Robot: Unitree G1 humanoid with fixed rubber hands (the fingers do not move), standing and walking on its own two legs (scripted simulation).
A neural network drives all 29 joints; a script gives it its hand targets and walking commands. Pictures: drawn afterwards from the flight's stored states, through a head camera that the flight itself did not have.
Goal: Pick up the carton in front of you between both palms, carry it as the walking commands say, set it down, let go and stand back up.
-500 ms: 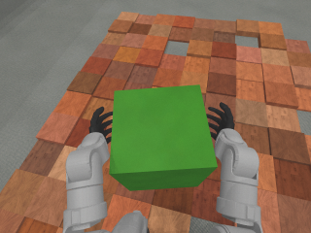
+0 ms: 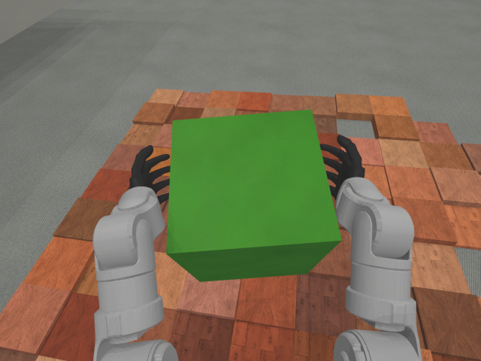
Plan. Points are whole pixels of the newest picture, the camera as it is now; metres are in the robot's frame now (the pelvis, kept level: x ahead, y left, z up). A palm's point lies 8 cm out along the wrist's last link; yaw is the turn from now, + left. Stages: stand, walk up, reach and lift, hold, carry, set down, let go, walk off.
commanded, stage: carry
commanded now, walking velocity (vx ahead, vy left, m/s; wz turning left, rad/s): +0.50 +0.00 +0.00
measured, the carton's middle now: (248, 207) +0.35 -0.01 +0.08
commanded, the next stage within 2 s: none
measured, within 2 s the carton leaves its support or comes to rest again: neither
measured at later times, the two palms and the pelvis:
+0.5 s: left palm (223, 109) +0.66 +0.04 +0.06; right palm (351, 117) +0.60 -0.26 +0.07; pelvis +0.31 -0.04 +0.01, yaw -4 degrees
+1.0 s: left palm (235, 33) +0.96 +0.00 +0.13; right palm (335, 31) +0.97 -0.31 +0.12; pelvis +0.65 -0.15 +0.02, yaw -2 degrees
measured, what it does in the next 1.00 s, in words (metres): walks ahead: left foot, then right foot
